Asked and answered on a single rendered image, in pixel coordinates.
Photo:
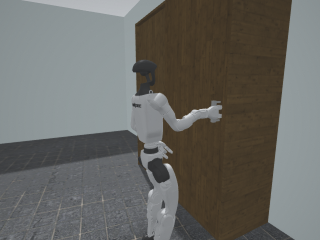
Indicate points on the robot right upper arm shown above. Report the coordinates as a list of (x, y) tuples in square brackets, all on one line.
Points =
[(160, 103)]

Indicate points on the humanoid robot torso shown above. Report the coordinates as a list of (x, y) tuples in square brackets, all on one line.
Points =
[(149, 127)]

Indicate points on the right robot shin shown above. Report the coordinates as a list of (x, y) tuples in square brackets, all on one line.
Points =
[(164, 231)]

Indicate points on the robot right forearm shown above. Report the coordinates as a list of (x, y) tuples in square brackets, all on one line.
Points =
[(189, 119)]

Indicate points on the robot left hand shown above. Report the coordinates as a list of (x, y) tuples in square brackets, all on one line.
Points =
[(163, 149)]

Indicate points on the robot right hand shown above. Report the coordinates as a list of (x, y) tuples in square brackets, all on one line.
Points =
[(214, 112)]

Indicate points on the handle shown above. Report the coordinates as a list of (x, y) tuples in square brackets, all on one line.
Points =
[(214, 103)]

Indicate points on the wardrobe door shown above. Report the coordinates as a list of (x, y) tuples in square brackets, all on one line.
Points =
[(197, 55), (152, 48)]

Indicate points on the robot left upper arm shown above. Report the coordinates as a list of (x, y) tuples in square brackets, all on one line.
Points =
[(132, 123)]

